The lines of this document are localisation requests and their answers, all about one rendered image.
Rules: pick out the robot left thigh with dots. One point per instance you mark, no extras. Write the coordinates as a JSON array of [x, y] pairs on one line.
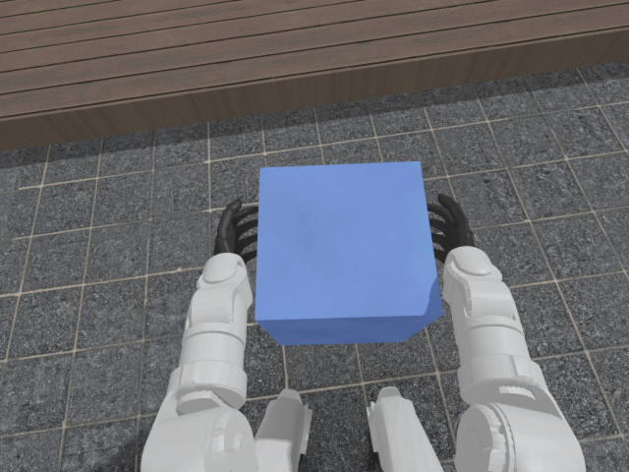
[[283, 435]]

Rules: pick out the robot thigh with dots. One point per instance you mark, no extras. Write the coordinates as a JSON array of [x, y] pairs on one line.
[[399, 437], [283, 435]]

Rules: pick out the left robot forearm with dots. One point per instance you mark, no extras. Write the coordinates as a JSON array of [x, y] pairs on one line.
[[210, 372]]

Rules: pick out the robot left upper arm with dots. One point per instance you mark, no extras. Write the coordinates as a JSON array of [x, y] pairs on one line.
[[219, 439]]

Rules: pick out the robot right upper arm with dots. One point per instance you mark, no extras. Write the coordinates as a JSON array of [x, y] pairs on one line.
[[494, 437]]

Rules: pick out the robot right thigh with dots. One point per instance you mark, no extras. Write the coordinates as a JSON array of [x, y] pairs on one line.
[[399, 437]]

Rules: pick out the robot right hand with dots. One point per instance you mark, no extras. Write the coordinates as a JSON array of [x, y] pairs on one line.
[[455, 227]]

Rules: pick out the carton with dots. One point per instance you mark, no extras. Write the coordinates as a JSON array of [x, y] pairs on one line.
[[344, 254]]

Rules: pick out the robot left hand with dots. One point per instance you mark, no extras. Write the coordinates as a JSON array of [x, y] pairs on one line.
[[228, 233]]

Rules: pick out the right robot forearm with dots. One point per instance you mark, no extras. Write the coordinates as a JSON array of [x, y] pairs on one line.
[[495, 361]]

